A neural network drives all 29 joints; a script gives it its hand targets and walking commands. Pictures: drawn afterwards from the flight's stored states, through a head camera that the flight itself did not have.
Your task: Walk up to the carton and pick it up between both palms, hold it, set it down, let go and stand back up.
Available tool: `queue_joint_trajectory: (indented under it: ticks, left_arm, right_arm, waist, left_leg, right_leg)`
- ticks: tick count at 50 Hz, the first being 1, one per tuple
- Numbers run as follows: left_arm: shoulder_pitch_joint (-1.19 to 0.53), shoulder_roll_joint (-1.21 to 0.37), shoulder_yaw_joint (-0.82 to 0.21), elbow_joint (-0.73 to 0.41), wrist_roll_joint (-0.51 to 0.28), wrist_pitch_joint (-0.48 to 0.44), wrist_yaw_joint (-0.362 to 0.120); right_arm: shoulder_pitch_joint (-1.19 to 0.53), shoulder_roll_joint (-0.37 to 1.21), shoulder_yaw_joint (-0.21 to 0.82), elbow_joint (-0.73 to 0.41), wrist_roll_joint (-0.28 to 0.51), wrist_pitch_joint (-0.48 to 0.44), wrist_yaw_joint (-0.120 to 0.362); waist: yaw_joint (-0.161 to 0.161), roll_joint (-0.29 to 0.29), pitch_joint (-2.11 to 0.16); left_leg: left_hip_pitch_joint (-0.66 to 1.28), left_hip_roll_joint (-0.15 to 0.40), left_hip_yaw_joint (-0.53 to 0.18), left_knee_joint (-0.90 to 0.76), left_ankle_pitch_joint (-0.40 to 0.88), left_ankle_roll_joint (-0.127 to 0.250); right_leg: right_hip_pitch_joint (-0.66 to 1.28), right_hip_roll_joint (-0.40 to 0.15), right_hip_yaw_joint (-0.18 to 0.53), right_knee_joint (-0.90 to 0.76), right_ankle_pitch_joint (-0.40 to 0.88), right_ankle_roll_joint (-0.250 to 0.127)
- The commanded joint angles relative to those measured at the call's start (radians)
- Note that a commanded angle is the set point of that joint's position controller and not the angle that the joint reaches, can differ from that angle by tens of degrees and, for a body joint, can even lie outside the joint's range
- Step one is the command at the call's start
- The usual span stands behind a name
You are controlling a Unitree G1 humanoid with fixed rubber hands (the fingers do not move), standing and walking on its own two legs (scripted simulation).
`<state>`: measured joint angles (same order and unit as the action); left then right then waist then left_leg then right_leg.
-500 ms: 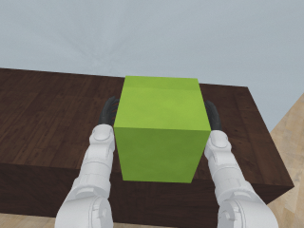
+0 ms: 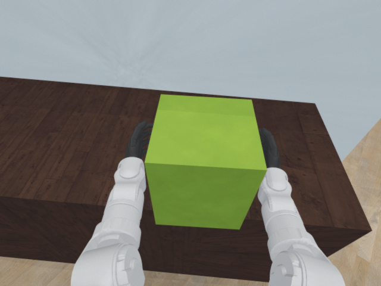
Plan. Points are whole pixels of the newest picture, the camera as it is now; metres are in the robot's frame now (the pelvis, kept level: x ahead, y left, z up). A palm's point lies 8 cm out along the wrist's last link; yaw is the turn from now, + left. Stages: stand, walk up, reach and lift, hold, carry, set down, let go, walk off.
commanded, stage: set down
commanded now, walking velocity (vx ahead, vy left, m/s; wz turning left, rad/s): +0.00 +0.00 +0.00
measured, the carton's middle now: (201, 164) +0.39 -0.01 +0.02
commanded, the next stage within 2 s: none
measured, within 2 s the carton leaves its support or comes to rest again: neither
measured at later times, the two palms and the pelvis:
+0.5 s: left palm (135, 157) +0.38 +0.14 +0.06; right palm (270, 167) +0.36 -0.16 +0.06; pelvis -0.01 +0.00 +0.00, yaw +0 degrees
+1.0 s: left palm (136, 158) +0.39 +0.14 +0.05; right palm (270, 167) +0.36 -0.16 +0.05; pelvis -0.01 +0.00 +0.00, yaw -2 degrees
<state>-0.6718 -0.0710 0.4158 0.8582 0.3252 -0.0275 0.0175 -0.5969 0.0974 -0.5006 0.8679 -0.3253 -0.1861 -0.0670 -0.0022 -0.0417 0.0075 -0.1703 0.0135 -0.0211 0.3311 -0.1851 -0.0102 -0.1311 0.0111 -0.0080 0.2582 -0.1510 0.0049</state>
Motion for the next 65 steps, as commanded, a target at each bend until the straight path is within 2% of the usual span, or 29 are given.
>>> queue_joint_trajectory:
  ticks: [1, 7, 10, 17, 20, 22, 27, 34, 35, 41, 44, 47, 48, 49, 51, 54, 58, 62, 65]
  left_arm:
    - [-0.563, -0.479, -0.254, -0.025, 0.020, -0.021, -0.130]
    - [-0.534, -0.471, -0.234, -0.017, 0.039, -0.029, -0.128]
    - [-0.525, -0.468, -0.223, -0.020, 0.046, -0.030, -0.131]
    - [-0.517, -0.450, -0.190, -0.012, 0.068, -0.038, -0.134]
    - [-0.492, -0.459, -0.188, -0.011, 0.074, -0.033, -0.132]
    - [-0.487, -0.451, -0.180, -0.013, 0.075, -0.039, -0.132]
    - [-0.476, -0.441, -0.163, -0.003, 0.088, -0.042, -0.134]
    - [-0.460, -0.428, -0.143, -0.008, 0.103, -0.050, -0.133]
    - [-0.456, -0.423, -0.133, -0.008, 0.105, -0.051, -0.133]
    - [-0.440, -0.379, -0.108, -0.008, 0.113, -0.059, -0.126]
    - [-0.430, -0.292, -0.082, -0.008, 0.107, -0.065, -0.108]
    - [-0.416, -0.068, -0.041, -0.022, 0.076, -0.075, -0.043]
    - [-0.422, 0.050, -0.054, -0.032, 0.029, -0.084, -0.005]
    - [-0.448, 0.105, -0.100, -0.025, -0.030, -0.095, 0.029]
    - [-0.516, 0.141, -0.162, 0.020, -0.125, -0.121, 0.071]
    - [-0.597, 0.203, -0.203, 0.107, -0.229, -0.199, 0.110]
    - [-0.611, 0.287, -0.244, 0.244, -0.326, -0.274, 0.119]
    - [-0.606, 0.324, -0.294, 0.346, -0.398, -0.295, 0.098]
    - [-0.610, 0.330, -0.327, 0.372, -0.429, -0.312, 0.083]
  right_arm:
    - [-0.646, 0.468, 0.284, -0.108, -0.052, -0.089, 0.149]
    - [-0.613, 0.466, 0.265, -0.092, -0.074, -0.100, 0.151]
    - [-0.597, 0.469, 0.256, -0.085, -0.091, -0.100, 0.152]
    - [-0.563, 0.474, 0.225, -0.068, -0.115, -0.098, 0.154]
    - [-0.550, 0.462, 0.208, -0.062, -0.121, -0.101, 0.155]
    - [-0.546, 0.464, 0.216, -0.065, -0.123, -0.107, 0.157]
    - [-0.523, 0.459, 0.192, -0.051, -0.141, -0.102, 0.160]
    - [-0.491, 0.450, 0.169, -0.036, -0.159, -0.102, 0.156]
    - [-0.493, 0.451, 0.171, -0.041, -0.159, -0.102, 0.158]
    - [-0.461, 0.404, 0.151, -0.029, -0.162, -0.093, 0.157]
    - [-0.442, 0.321, 0.134, -0.028, -0.151, -0.092, 0.146]
    - [-0.392, 0.084, 0.089, 0.001, -0.089, -0.088, 0.102]
    - [-0.392, -0.040, 0.097, 0.009, -0.028, -0.092, 0.073]
    - [-0.427, -0.089, 0.149, 0.031, 0.048, -0.092, 0.045]
    - [-0.489, -0.095, 0.234, 0.085, 0.168, -0.084, 0.006]
    - [-0.580, -0.150, 0.304, 0.077, 0.272, -0.094, -0.024]
    - [-0.629, -0.274, 0.395, 0.129, 0.406, -0.108, -0.046]
    - [-0.634, -0.366, 0.462, 0.232, 0.511, -0.129, -0.051]
    - [-0.634, -0.420, 0.495, 0.313, 0.576, -0.159, -0.045]
  waist:
    - [0.000, 0.042, -0.465]
    - [0.004, 0.046, -0.456]
    - [0.002, 0.030, -0.437]
    - [0.012, 0.039, -0.394]
    - [0.005, 0.045, -0.387]
    - [0.013, 0.036, -0.396]
    - [0.012, 0.039, -0.355]
    - [0.005, 0.042, -0.345]
    - [0.013, 0.032, -0.341]
    - [0.011, 0.033, -0.318]
    - [0.021, 0.027, -0.323]
    - [0.024, 0.042, -0.316]
    - [0.024, 0.056, -0.344]
    - [0.021, 0.060, -0.362]
    - [0.019, 0.070, -0.405]
    - [0.034, 0.081, -0.640]
    - [0.044, 0.085, -0.825]
    - [0.023, 0.069, -0.844]
    - [0.006, 0.098, -0.828]
  left_leg:
    - [0.071, -0.014, 0.131, -0.026, 0.307, -0.048]
    - [0.070, -0.013, 0.136, -0.023, 0.312, -0.046]
    - [0.057, -0.012, 0.136, -0.033, 0.288, -0.039]
    - [0.034, -0.011, 0.146, -0.049, 0.215, -0.029]
    - [0.072, -0.007, 0.143, -0.036, 0.245, -0.036]
    - [0.064, -0.008, 0.143, -0.033, 0.252, -0.031]
    - [0.046, -0.010, 0.145, -0.049, 0.199, -0.027]
    - [0.043, -0.008, 0.147, -0.047, 0.195, -0.025]
    - [0.041, -0.009, 0.148, -0.048, 0.191, -0.022]
    - [0.050, -0.007, 0.149, -0.050, 0.193, -0.022]
    - [0.050, -0.009, 0.153, -0.047, 0.192, -0.020]
    - [0.054, -0.011, 0.157, -0.035, 0.198, -0.027]
    - [0.042, -0.011, 0.156, -0.018, 0.218, -0.030]
    - [0.006, -0.008, 0.149, 0.001, 0.225, -0.031]
    - [-0.096, -0.005, 0.137, 0.032, 0.187, -0.028]
    - [-0.158, -0.004, 0.123, 0.103, 0.223, -0.042]
    - [-0.141, -0.002, 0.100, 0.199, 0.382, -0.073]
    - [-0.072, 0.004, 0.077, 0.265, 0.508, -0.100]
    - [-0.033, 0.010, 0.061, 0.296, 0.583, -0.125]
  right_leg:
    - [0.221, 0.008, -0.097, 0.030, 0.347, 0.036]
    - [0.214, 0.007, -0.099, 0.032, 0.349, 0.034]
    - [0.215, 0.006, -0.100, 0.031, 0.330, 0.039]
    - [0.190, -0.001, -0.099, 0.024, 0.250, 0.040]
    - [0.148, 0.007, -0.108, 0.016, 0.230, 0.036]
    - [0.152, 0.008, -0.108, 0.019, 0.237, 0.038]
    - [0.147, 0.003, -0.105, 0.013, 0.195, 0.039]
    - [0.130, 0.000, -0.104, 0.015, 0.191, 0.042]
    - [0.134, 0.001, -0.104, 0.015, 0.185, 0.043]
    - [0.125, 0.002, -0.102, 0.017, 0.177, 0.046]
    - [0.122, 0.004, -0.094, 0.022, 0.168, 0.048]
    - [0.099, 0.008, -0.078, 0.033, 0.142, 0.047]
    - [0.090, 0.013, -0.064, 0.048, 0.164, 0.041]
    - [0.081, 0.018, -0.050, 0.060, 0.183, 0.035]
    - [0.049, 0.014, -0.027, 0.085, 0.194, 0.024]
    - [0.030, 0.011, -0.005, 0.152, 0.278, 0.017]
    - [0.018, 0.024, -0.003, 0.227, 0.426, 0.017]
    - [-0.103, 0.045, -0.024, 0.244, 0.469, 0.017]
    - [-0.183, 0.053, -0.039, 0.251, 0.495, 0.013]
